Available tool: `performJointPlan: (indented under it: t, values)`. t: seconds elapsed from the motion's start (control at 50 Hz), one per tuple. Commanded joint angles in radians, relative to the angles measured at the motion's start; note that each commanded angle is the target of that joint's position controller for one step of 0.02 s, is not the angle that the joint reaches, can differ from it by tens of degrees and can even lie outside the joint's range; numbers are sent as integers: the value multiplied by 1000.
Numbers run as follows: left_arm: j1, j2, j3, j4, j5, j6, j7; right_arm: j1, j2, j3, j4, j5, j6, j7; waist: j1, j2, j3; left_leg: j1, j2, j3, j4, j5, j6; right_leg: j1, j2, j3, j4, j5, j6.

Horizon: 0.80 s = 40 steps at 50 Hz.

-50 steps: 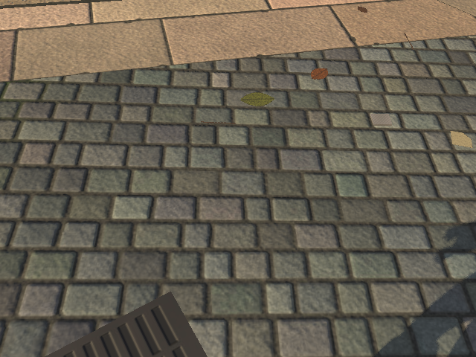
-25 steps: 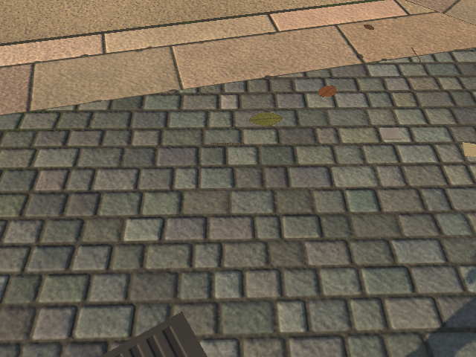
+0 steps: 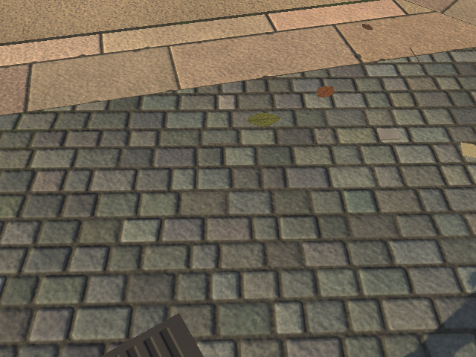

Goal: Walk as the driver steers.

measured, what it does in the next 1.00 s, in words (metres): walks ahead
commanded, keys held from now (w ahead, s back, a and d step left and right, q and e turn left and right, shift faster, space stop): no key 0.36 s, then w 0.48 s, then no key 0.16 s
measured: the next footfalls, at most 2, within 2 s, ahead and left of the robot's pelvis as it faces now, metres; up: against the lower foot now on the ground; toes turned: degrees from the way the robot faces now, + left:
right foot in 1.06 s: +0.41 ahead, -0.10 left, +0.00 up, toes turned -1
left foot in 1.40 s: +0.35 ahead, +0.12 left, +0.00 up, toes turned +0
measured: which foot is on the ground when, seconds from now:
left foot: down 0.00-1.00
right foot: down 0.00-0.72, up 0.74-1.00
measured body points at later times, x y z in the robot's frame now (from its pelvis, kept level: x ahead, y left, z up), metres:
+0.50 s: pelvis +0.01 -0.01 +0.00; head +0.00 +0.00 +0.45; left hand +0.01 +0.25 -0.15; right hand +0.03 -0.26 -0.16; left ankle -0.01 +0.11 -0.73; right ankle -0.02 -0.12 -0.74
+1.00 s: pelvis +0.18 +0.00 -0.01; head +0.21 +0.01 +0.44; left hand +0.39 +0.23 -0.10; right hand +0.07 -0.23 -0.14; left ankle +0.01 +0.11 -0.74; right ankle +0.35 -0.11 -0.70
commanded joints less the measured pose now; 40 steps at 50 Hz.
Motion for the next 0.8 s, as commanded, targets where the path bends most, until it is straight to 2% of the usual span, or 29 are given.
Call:
performJointPlan:
  t: [0.02, 0.36, 0.38, 0.42, 0.44, 0.48, 0.52, 0.56, 0.6, 0.62, 0.64, 0.66, 0.68, 0.7, 0.72, 0.74, 0.76, 0.78, 0.8]
  values:
    - [30, 108, 18, -19, 0, -6, 4, 5, -110, -17, -16, 0, -5, -4, -2, 3, -21, 27, 43, -41, -71, 238, 21, -37, -20, 19, -75, 187, -9]
    - [68, 85, 10, 39, -1, -4, 7, 29, -95, -5, 36, -1, -4, -8, -3, 3, -1, 1, 39, -29, -85, 180, 14, -55, -13, 18, -88, 143, -15]
    - [88, 74, 8, 52, -1, -2, 8, 48, -85, -3, 46, 0, -4, -9, -3, 4, -25, 8, 29, -18, -88, 76, 16, -46, -1, 6, -89, 45, -18]
    - [84, 94, 17, 49, -12, 1, 14, 63, -105, -11, 47, 12, -3, -12, -7, 3, 24, -63, 6, -7, -69, -298, 43, -105, 17, 5, -66, -279, -49]
    - [76, 100, 19, 39, -14, -2, 16, 59, -108, -13, 38, 12, -9, -12, -7, 3, 74, -120, 14, -25, -71, -415, 59, -151, 6, 28, -68, -392, -68]
    - [89, 92, 19, 30, -21, -24, 12, 65, -96, -11, 25, 17, -37, -6, -4, 3, 121, -168, 46, -66, -67, -446, 84, -189, -28, 82, -67, -434, -101]
    - [116, 89, 23, 30, -27, -49, 1, 81, -85, -10, 20, 23, -67, 6, 1, -6, 108, -177, 62, -88, -38, -402, 98, -172, -56, 128, -59, -410, -127]
    - [152, 96, 28, 31, -33, -68, -10, 70, -69, -7, 5, 27, -90, 17, 15, -31, 96, -213, 49, -75, 7, -348, 100, -121, -85, 192, -86, -407, -159]
    - [214, 131, 40, 41, -39, -80, -17, 30, -44, 0, -22, 28, -114, 28, 35, -107, 92, -293, 10, -7, 116, -231, 85, -24, -167, 336, -173, -406, -214]
    - [235, 157, 47, 45, -40, -81, -20, 19, -33, 3, -35, 28, -126, 33, 31, -159, 91, -324, 0, 36, 183, -164, 81, 17, -234, 435, -223, -368, -247]
    - [230, 174, 52, 40, -41, -82, -22, 22, -28, 6, -43, 27, -135, 38, 17, -179, 102, -331, 9, 50, 188, -142, 87, 20, -284, 491, -223, -276, -268]
    - [202, 167, 52, 25, -41, -82, -23, 43, -34, 5, -39, 26, -142, 43, -3, -163, 101, -291, 15, 50, 147, -132, 94, 7, -285, 467, -190, -147, -259]
    - [151, 160, 51, 3, -39, -80, -26, 116, -42, 0, -14, 29, -145, 47, -46, -146, 80, -178, 11, 49, 74, -105, 98, -42, -255, 391, -135, -19, -229]
    - [49, 152, 48, -40, -37, -80, -30, 261, -68, -14, 41, 33, -144, 48, -117, -92, 44, 28, 16, 3, -5, -41, 113, -169, -179, 268, -25, 121, -179]
    - [-65, 115, 37, -102, -37, -97, -35, 450, -180, -54, 102, 37, -144, 47, -194, 126, -1, 306, 130, -238, -125, 80, 174, -391, -10, 37, 324, 342, -87]
    - [-28, 79, 32, -110, -28, -120, -39, 535, -240, -68, 113, 28, -131, 47, -187, 337, -54, 542, 335, -546, -206, 290, 259, -676, 84, -28, 663, -89, -31]
    - [-36, 105, 35, -111, -42, -131, -44, 461, -132, -32, 84, 5, -131, 47, -144, 170, -16, 518, 377, -552, -180, 386, 271, -775, 42, 79, 803, -241, -57]
    - [-48, 88, 33, -114, -65, -132, -52, 424, -92, -20, 62, -7, -132, 46, -116, 104, 17, 513, 365, -463, -170, 439, 266, -847, 14, 109, 890, -208, -81]
    - [-70, 75, 30, -128, -66, -131, -56, 401, -85, -11, 56, -3, -129, 47, -94, 50, 49, 504, 347, -373, -191, 473, 248, -910, -24, 88, 884, -150, -90]
Keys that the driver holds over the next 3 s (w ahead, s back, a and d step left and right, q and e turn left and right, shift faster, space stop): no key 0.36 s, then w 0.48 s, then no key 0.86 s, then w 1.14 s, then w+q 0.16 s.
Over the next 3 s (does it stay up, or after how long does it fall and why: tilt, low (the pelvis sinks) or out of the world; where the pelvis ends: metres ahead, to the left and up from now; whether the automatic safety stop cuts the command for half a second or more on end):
stays up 0.93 -0.03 -0.01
